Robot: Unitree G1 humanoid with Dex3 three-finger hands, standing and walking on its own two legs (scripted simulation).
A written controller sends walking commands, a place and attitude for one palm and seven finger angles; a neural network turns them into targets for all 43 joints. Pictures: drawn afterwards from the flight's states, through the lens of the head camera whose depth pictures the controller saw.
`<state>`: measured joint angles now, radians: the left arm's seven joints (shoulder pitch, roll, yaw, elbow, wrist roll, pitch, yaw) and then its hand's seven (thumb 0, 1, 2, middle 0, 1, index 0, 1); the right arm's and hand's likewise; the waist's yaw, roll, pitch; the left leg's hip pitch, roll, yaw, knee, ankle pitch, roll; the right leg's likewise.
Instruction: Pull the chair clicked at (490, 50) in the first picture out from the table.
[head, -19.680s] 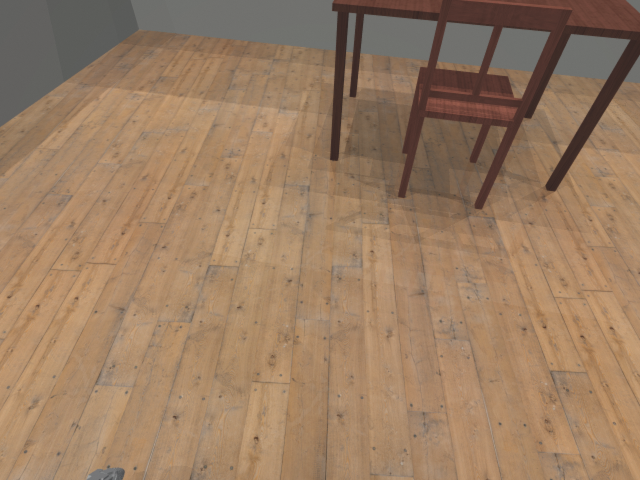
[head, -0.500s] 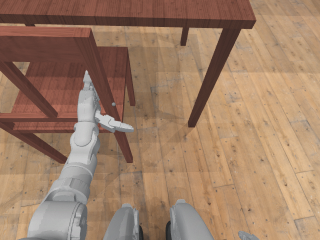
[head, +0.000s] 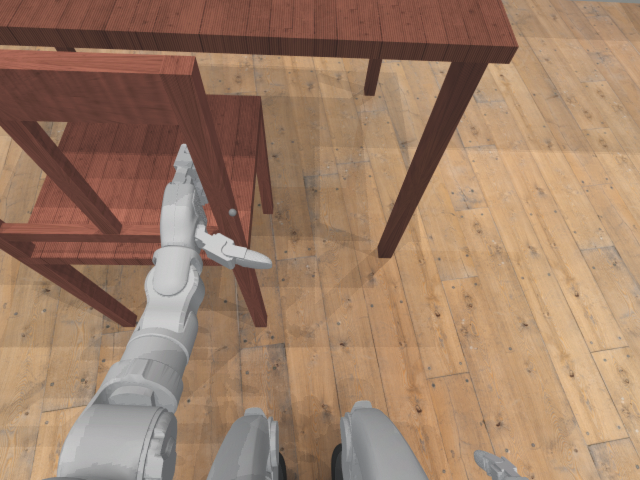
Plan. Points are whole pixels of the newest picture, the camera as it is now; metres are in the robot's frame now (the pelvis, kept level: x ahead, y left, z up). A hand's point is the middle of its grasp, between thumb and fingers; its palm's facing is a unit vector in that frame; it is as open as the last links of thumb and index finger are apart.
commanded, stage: hook a spindle and tug to test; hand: left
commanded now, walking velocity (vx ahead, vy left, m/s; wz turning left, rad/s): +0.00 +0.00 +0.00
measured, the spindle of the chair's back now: (72, 183) +0.49 +0.30 +0.02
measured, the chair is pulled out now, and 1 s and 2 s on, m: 0.00 0.01 0.07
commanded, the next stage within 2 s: step backward, pulling the chair out in 1.28 s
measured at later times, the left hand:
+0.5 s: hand (229, 207) +0.45 +0.10 +0.03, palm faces -0.01 -1.00 -0.02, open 8.9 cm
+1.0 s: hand (229, 219) +0.43 +0.10 +0.03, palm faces -0.04 -1.00 -0.01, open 6.0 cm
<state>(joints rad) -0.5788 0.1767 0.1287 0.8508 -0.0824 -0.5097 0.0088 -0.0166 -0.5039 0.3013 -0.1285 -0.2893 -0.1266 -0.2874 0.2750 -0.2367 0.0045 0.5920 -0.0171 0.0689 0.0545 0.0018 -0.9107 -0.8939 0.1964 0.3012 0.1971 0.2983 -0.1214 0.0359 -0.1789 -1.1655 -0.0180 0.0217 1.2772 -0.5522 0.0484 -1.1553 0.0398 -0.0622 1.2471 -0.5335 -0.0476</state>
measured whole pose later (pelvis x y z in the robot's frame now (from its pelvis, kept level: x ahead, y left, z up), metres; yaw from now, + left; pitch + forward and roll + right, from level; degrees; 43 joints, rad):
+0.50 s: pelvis +0.01 +0.00 +0.00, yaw +0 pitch +26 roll -2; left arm -0.58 0.17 0.09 0.83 -0.09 -0.50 0.06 -0.01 0.20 0.60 -0.40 -1.31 -0.38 -1.35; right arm 0.28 -0.24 -0.01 0.60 -0.02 0.09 0.07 0.00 -0.91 -0.89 0.20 0.30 0.20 0.30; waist -0.11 0.04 -0.18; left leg -1.16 -0.02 0.01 1.28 -0.56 0.05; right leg -1.14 0.04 -0.07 1.24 -0.54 -0.04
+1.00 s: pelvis +0.02 +0.00 +0.01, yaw +0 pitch +25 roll -2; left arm -0.42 0.15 0.05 0.66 -0.11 -0.46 0.03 0.01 0.64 0.80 -0.36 -1.41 -0.36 -1.44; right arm 0.27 -0.23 -0.01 0.56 -0.01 0.09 0.07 0.00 -0.91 -0.89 0.20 0.30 0.20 0.30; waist -0.09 0.04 -0.19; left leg -1.11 -0.02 0.02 1.25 -0.58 0.05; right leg -1.10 0.04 -0.06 1.21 -0.56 -0.05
